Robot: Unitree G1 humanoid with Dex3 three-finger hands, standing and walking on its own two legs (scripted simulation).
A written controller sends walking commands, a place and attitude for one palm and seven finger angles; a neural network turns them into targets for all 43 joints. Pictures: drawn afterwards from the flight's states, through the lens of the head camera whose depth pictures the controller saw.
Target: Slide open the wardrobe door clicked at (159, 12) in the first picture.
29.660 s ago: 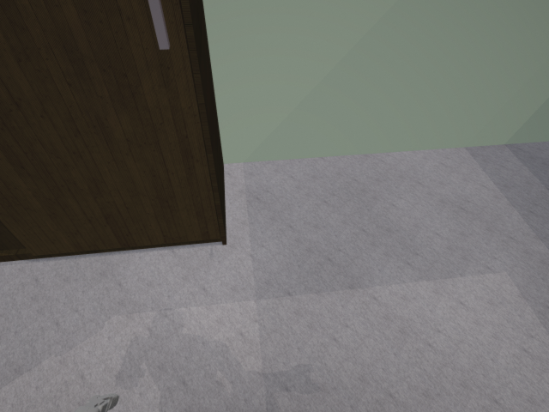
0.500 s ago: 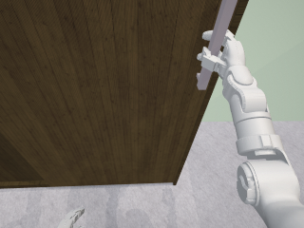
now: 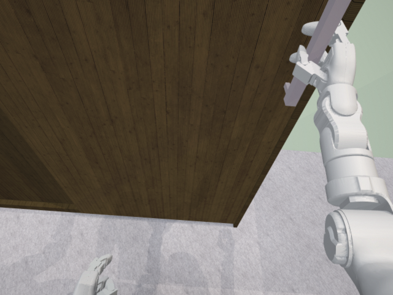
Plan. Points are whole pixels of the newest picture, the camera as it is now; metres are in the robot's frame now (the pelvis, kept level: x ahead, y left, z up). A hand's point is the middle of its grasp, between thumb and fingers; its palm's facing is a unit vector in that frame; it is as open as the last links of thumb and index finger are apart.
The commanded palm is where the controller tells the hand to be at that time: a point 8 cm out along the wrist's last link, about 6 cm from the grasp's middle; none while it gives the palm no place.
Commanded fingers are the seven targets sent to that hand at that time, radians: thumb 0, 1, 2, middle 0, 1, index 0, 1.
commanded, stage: step sideways, sliding the door along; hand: right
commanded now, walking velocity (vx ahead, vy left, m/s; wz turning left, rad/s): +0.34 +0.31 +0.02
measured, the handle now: (316, 35) +0.51 -0.16 +0.28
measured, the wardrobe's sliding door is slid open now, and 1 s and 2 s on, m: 0.00 0.08 0.27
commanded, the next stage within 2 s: none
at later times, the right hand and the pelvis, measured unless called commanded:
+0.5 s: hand (291, 66) +0.48 -0.13 +0.24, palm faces +0.26 +0.96 -0.08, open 6.7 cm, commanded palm +0.45 -0.10 +0.24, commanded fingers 0.00 -0.90 -0.90 0.45 1.40 0.45 1.40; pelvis +0.06 +0.09 +0.00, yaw -6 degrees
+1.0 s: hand (255, 61) +0.48 -0.06 +0.23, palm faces +0.46 +0.89 -0.04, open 7.0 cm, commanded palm +0.45 -0.02 +0.22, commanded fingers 0.00 -0.90 -0.90 0.45 1.40 0.45 1.40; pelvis +0.15 +0.17 +0.00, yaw -12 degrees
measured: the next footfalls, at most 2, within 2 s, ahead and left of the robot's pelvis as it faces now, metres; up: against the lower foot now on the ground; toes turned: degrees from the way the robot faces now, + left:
left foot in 0.12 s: +0.06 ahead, +0.14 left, +0.00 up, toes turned +3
left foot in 0.74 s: +0.23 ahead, +0.31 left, +0.00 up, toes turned -1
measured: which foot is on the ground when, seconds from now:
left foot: up 0.00-0.10, down 0.12-0.34, up 0.36-0.72, down 0.74-0.98, up 1.00-1.00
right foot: down 0.00-0.76, up 0.78-0.96, down 0.98-1.00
